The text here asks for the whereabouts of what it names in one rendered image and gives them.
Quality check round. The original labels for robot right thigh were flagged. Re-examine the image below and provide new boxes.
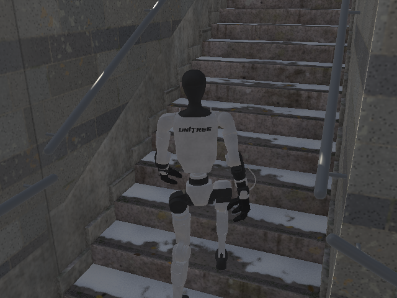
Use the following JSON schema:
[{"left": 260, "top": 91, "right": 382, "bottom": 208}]
[{"left": 213, "top": 180, "right": 232, "bottom": 212}]

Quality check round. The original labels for right robot upper arm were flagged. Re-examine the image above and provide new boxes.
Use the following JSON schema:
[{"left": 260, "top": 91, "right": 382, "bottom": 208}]
[{"left": 215, "top": 111, "right": 241, "bottom": 167}]

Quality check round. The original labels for right robot forearm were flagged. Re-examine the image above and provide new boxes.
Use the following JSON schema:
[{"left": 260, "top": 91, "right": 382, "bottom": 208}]
[{"left": 231, "top": 152, "right": 249, "bottom": 199}]

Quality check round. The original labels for left robot forearm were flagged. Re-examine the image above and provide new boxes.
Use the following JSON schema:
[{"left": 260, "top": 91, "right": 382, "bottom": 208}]
[{"left": 154, "top": 152, "right": 170, "bottom": 175}]

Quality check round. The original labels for left robot upper arm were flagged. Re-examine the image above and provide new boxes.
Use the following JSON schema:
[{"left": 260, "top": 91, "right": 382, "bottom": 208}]
[{"left": 156, "top": 113, "right": 175, "bottom": 165}]

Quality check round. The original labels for right robot hand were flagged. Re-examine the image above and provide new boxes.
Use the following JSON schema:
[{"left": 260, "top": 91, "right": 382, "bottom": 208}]
[{"left": 227, "top": 196, "right": 250, "bottom": 222}]

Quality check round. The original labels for humanoid robot head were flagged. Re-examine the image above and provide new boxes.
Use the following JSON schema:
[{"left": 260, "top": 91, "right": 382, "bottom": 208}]
[{"left": 178, "top": 70, "right": 212, "bottom": 117}]

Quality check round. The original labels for left robot hand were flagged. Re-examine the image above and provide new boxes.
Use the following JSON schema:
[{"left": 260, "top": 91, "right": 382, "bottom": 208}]
[{"left": 160, "top": 167, "right": 182, "bottom": 184}]

